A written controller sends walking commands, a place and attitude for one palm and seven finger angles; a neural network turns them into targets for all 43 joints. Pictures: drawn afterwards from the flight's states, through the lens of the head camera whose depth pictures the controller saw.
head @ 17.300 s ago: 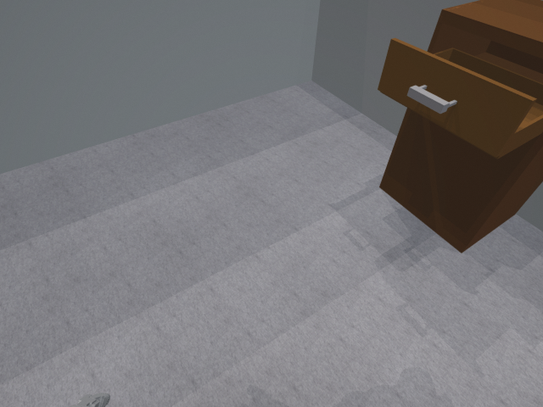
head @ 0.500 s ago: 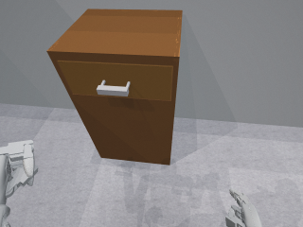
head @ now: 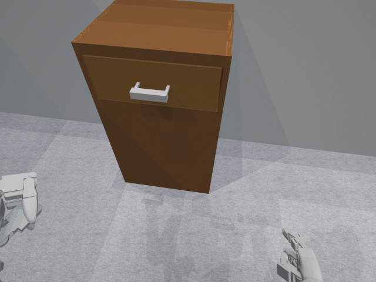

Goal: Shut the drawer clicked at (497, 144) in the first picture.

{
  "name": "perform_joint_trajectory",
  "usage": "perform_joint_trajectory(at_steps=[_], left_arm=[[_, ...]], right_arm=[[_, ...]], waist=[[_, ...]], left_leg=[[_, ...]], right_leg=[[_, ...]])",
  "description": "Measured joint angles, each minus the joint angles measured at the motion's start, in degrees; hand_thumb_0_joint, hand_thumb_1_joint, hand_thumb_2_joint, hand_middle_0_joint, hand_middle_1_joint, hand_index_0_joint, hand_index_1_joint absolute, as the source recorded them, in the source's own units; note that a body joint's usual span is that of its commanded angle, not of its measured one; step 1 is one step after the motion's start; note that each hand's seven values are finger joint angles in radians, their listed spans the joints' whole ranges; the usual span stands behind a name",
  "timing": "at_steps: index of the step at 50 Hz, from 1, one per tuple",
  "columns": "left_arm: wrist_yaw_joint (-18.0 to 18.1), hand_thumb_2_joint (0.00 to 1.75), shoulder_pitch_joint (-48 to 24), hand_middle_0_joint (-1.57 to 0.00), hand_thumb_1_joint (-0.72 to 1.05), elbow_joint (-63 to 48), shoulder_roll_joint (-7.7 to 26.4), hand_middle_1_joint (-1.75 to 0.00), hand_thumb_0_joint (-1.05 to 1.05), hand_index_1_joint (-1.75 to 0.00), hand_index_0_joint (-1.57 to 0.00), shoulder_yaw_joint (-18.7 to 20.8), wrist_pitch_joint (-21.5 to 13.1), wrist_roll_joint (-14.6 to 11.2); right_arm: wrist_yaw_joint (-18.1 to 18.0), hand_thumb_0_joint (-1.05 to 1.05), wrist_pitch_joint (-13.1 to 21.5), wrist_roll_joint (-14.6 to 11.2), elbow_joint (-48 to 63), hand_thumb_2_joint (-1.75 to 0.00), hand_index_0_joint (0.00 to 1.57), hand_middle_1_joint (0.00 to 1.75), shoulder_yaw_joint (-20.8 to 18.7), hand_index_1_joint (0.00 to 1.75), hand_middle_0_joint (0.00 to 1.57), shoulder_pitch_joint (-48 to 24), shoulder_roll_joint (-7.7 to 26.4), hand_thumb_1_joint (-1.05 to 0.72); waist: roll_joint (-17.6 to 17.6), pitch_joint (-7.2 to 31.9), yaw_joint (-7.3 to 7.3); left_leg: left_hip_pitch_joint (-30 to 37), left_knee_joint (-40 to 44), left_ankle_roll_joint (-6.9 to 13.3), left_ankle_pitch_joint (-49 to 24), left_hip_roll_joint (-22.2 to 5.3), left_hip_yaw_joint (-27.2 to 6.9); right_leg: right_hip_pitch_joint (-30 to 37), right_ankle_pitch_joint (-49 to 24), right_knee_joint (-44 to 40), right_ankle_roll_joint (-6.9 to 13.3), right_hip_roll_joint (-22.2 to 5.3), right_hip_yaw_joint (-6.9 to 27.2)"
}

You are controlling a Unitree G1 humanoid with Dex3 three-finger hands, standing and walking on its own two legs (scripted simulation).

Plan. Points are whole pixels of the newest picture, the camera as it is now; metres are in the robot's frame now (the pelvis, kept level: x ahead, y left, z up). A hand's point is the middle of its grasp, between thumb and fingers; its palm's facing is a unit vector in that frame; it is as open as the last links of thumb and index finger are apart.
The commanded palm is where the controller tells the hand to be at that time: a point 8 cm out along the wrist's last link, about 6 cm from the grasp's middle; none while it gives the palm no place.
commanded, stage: step back with the hand held close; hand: left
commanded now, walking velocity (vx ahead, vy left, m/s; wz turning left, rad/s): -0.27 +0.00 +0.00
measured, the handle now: (150, 90) +0.71 +0.18 -0.01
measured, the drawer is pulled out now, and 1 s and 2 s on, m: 0.00 0.00 0.00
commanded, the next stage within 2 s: stop stepping back and stand still in 0.70 s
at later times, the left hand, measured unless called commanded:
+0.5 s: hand (32, 260) +0.12 +0.21 +0.17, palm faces +0.20 -0.83 -0.52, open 3.3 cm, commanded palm +0.05 +0.27 +0.18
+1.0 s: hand out of the picture -0.03 +0.22 +0.19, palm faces +0.27 -0.80 -0.53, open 3.3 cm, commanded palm -0.08 +0.27 +0.18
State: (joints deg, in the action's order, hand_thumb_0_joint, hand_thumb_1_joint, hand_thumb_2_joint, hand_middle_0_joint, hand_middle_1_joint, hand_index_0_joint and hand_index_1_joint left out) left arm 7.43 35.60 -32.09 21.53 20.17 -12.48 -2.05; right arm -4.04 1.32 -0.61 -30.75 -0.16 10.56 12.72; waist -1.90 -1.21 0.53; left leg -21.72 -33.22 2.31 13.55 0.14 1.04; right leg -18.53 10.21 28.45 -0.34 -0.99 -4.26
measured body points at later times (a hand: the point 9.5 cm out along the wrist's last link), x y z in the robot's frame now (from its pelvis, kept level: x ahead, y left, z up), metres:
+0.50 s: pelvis -0.09 -0.01 +0.00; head -0.02 +0.00 +0.44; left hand +0.10 +0.25 +0.20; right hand +0.12 -0.23 -0.08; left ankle +0.06 +0.09 -0.73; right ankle -0.14 -0.12 -0.73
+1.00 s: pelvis -0.21 +0.00 +0.00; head -0.20 +0.02 +0.45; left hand -0.05 +0.27 +0.21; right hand -0.05 -0.22 -0.07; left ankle -0.07 +0.10 -0.72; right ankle -0.29 -0.10 -0.73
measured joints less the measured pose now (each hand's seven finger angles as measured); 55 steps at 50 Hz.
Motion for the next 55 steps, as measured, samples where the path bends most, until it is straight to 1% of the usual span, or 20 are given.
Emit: perform_joint_trajectory(at_steps=[3, 6, 11, 16, 20, 23, 26, 29, 32, 35, 36, 38, 40, 43, 45, 48, 50, 51, 53, 55], left_arm=[[0.77, 0.90, 0.08, -1.41, 0.88, -1.31, -0.10, -1.60, 0.02, -1.60, -1.40, -0.76, -0.62, 0.00], [1.35, 0.90, -0.55, -1.41, 0.88, -1.95, 0.36, -1.60, 0.02, -1.60, -1.40, -0.69, -1.28, 0.26], [1.08, 0.90, -2.63, -1.41, 0.88, -0.87, 2.89, -1.60, 0.02, -1.60, -1.41, 2.04, -2.19, 1.85], [0.73, 0.90, 0.47, -1.41, 0.88, -2.91, 4.06, -1.60, 0.02, -1.60, -1.40, 5.76, -4.16, 0.32], [-0.67, 0.90, -1.42, -1.41, 0.89, -3.20, 3.15, -1.60, 0.02, -1.60, -1.40, 3.18, -4.52, -0.50], [-1.68, 0.90, -1.24, -1.41, 0.89, -4.84, 4.26, -1.60, 0.02, -1.60, -1.40, 1.37, -3.85, -1.01], [-2.45, 0.90, 1.27, -1.41, 0.88, -6.48, 6.34, -1.60, 0.02, -1.60, -1.40, 2.08, -3.77, -1.60], [-2.26, 0.90, 3.32, -1.41, 0.88, -6.04, 7.64, -1.60, 0.02, -1.60, -1.40, 3.24, -4.20, -1.94], [-1.49, 0.90, 3.05, -1.41, 0.88, -3.37, 6.09, -1.60, 0.01, -1.60, -1.40, 3.53, -4.06, -1.75], [-0.59, 0.90, -0.02, -1.41, 0.88, -0.28, 3.06, -1.60, 0.01, -1.60, -1.41, 3.27, -3.25, -1.39], [-0.40, 0.90, -2.33, -1.41, 0.88, 0.95, 2.45, -1.60, 0.01, -1.60, -1.41, 2.75, -2.93, -1.21], [-0.22, 0.90, -6.54, -1.41, 0.88, 3.57, 1.90, -1.60, 0.01, -1.60, -1.41, 1.74, -2.52, -1.03], [-0.50, 0.90, -7.46, -1.41, 0.89, 3.97, 1.68, -1.60, 0.01, -1.60, -1.40, 0.84, -1.52, -0.98], [-1.04, 0.90, -4.90, -1.41, 0.89, -0.17, 2.33, -1.60, 0.02, -1.60, -1.40, -0.41, -0.09, -0.68], [-1.04, 0.90, -1.27, -1.41, 0.89, -4.37, 3.33, -1.60, 0.02, -1.60, -1.40, -0.29, 0.18, -0.64], [-0.54, 0.90, 3.49, -1.41, 0.88, -8.30, 5.71, -1.60, 0.02, -1.60, -1.40, 1.76, 0.35, -0.70], [0.07, 0.90, 5.25, -1.41, 0.88, -9.08, 7.25, -1.60, 0.02, -1.60, -1.40, 4.00, 0.49, -0.85], [0.15, 0.90, 5.03, -1.41, 0.88, -8.72, 6.73, -1.60, 0.02, -1.60, -1.40, 4.15, 0.64, -1.09], [0.09, 0.90, 4.00, -1.41, 0.88, -7.34, 5.32, -1.60, 0.02, -1.60, -1.40, 3.71, 1.27, -1.55], [0.29, 0.90, 2.56, -1.41, 0.88, -4.66, 4.01, -1.60, 0.01, -1.60, -1.41, 3.13, 1.34, -1.49]], right_arm=[[-0.28, 0.01, 0.31, 0.25, -1.27, -0.90, 0.21, 0.30, -0.20, 0.30, 0.21, 0.95, 0.45, -0.90], [-0.86, 0.02, 0.67, 0.49, -2.30, -0.90, 0.21, 0.30, -0.21, 0.30, 0.21, 1.77, 0.73, -0.90], [-1.14, 0.02, 1.95, 0.85, -2.60, -0.90, 0.21, 0.30, -0.51, 0.30, 0.20, 3.97, -0.64, -0.90], [0.20, 0.02, 3.78, 1.28, -2.86, -0.90, 0.21, 0.30, 0.32, 0.30, 0.21, 2.59, -2.04, -0.90], [1.00, 0.02, 4.46, 1.56, -3.68, -0.90, 0.21, 0.30, 0.33, 0.30, 0.21, -3.46, -1.54, -0.90], [1.55, 0.02, 3.73, 0.99, -3.34, -0.90, 0.21, 0.30, 0.33, 0.30, 0.21, -5.65, -1.56, -0.90], [1.60, 0.02, 2.50, 0.17, -1.96, -0.90, 0.21, 0.30, 0.43, 0.30, 0.21, -5.03, -1.73, -0.90], [1.07, 0.02, 1.52, -0.52, -1.99, -0.90, 0.21, 0.30, -0.06, 0.30, 0.21, -2.40, -1.52, -0.90], [0.29, 0.02, 0.64, 0.01, -3.91, -0.90, 0.21, 0.30, -1.02, 0.30, 0.21, 0.35, -0.65, -0.90], [-0.87, 0.02, 0.25, 0.41, -3.99, -0.90, 0.21, 0.30, -0.95, 0.30, 0.21, 1.26, 1.22, -0.90], [-1.19, 0.02, 0.54, 0.44, -4.32, -0.90, 0.21, 0.30, -1.19, 0.30, 0.20, 0.58, 1.41, -0.90], [-0.82, 0.02, 1.14, 0.53, -4.75, -0.90, 0.20, 0.30, -1.25, 0.30, 0.20, -1.47, 0.67, -0.91], [0.05, 0.02, 2.29, 1.25, -3.80, -0.90, 0.20, 0.30, -0.65, 0.30, 0.20, -2.70, -0.17, -0.91], [1.35, 0.02, 4.13, 1.65, -2.02, -0.90, 0.21, 0.30, 0.29, 0.30, 0.20, -2.49, -1.75, -0.91], [2.04, 0.02, 4.60, 1.44, -1.06, -0.90, 0.21, 0.30, 0.89, 0.30, 0.20, -1.19, -3.00, -0.90], [2.16, 0.02, 4.27, 1.35, -0.45, -0.90, 0.21, 0.30, 1.49, 0.30, 0.21, 1.57, -4.50, -0.90], [1.98, 0.01, 3.50, 1.21, -0.50, -0.90, 0.21, 0.30, 1.74, 0.30, 0.21, 2.67, -4.92, -0.90], [1.81, 0.01, 2.96, 1.17, -1.47, -0.90, 0.21, 0.30, 1.64, 0.30, 0.21, 2.39, -4.41, -0.90], [1.48, 0.01, 1.79, 1.30, -4.52, -0.90, 0.21, 0.30, 1.29, 0.30, 0.21, 2.59, -3.26, -0.90], [1.00, 0.02, 1.15, 0.82, -6.95, -0.90, 0.21, 0.30, 0.87, 0.30, 0.21, 4.60, -2.49, -0.90]], waist=[[0.61, -0.10, -0.02], [1.06, -0.56, -0.48], [0.63, 0.50, -2.35], [2.79, 2.95, -0.84], [2.01, -1.96, 0.54], [1.18, -3.92, 0.48], [0.42, -2.98, -0.40], [0.81, 0.43, -1.21], [2.32, 4.88, -0.17], [1.63, 5.89, -0.05], [2.00, 4.92, -0.28], [4.24, 1.52, 0.60], [4.74, -0.81, 0.74], [3.87, -2.18, -0.13], [3.69, -1.64, -0.56], [3.55, 0.72, -1.44], [4.73, 2.68, -1.23], [4.15, 2.73, -0.55], [3.54, 3.14, 0.31], [4.08, 5.18, 0.56]], left_leg=[[-1.25, -1.45, -0.16, 0.72, -0.04, -0.55], [-1.47, -0.84, 0.47, -3.17, -0.21, -0.70], [-2.87, 1.89, 0.98, -5.28, 0.05, -3.28], [-7.52, 3.96, 0.31, -7.90, 0.23, -1.66], [-8.36, 6.89, -0.28, -11.84, -1.09, -0.45], [-7.27, 8.89, -0.64, -14.39, -2.10, -0.43], [-6.78, 8.34, -1.11, -14.97, -3.02, -1.07], [-8.05, 0.21, -1.94, -4.77, -1.76, -2.10], [-7.12, -11.55, -2.75, 3.21, 0.65, -2.07], [0.19, -1.08, -2.32, -3.26, -0.35, -1.98], [0.58, 1.08, -1.41, -2.12, 0.33, -2.02], [0.51, 3.05, 0.16, -3.47, 1.92, -0.57], [0.04, 5.11, 0.72, -6.32, 1.68, 0.37], [-0.95, 7.43, 0.61, -9.74, 0.15, 0.06], [-1.42, 8.94, 0.29, -11.32, -0.76, -0.02], [-2.90, 10.11, -0.89, -10.25, -0.96, -0.58], [-6.45, 6.59, -2.74, -3.33, 0.11, 0.40], [-8.91, 0.80, -3.40, 0.51, 0.11, -0.07], [-11.89, -13.17, -3.79, 1.62, 0.67, -0.78], [-11.29, -19.88, -3.54, 2.20, 0.63, 0.33]], right_leg=[[-0.53, -0.59, 0.05, -0.05, 0.16, -0.34], [-1.07, 0.96, 0.99, -0.48, 0.49, -0.27], [0.08, 6.14, 11.32, -0.72, 4.43, 3.56], [7.43, 10.76, 1.90, 0.31, 4.45, 5.46], [6.76, 10.30, -1.75, 0.94, 5.07, 6.30], [6.03, 9.13, -0.35, 0.53, 5.99, 6.45], [6.58, 8.72, 0.28, 1.44, 7.08, 5.98], [7.79, 8.48, -0.12, 1.98, 6.57, 5.34], [8.11, 7.83, -1.11, 1.70, 4.68, 6.28], [6.56, 7.40, -0.07, 0.54, 4.38, 5.93], [5.02, 7.74, 1.77, 0.11, 3.73, 5.61], [1.66, 10.05, 6.55, -0.06, 2.73, 7.52], [-1.96, 14.49, 12.61, -0.21, 3.60, 8.18], [-4.23, 16.28, 19.76, -0.44, 5.14, 7.26], [-2.58, 16.58, 19.46, -0.13, 4.89, 5.66], [4.72, 18.59, 10.23, 1.06, 4.05, 2.37], [9.34, 19.86, 0.34, 3.31, 2.81, 2.13], [8.67, 15.04, -0.69, 4.04, 2.85, 2.21], [8.23, 8.98, -0.41, 3.94, 2.39, 2.11], [8.71, 8.87, -0.79, 3.21, 1.27, 2.01]])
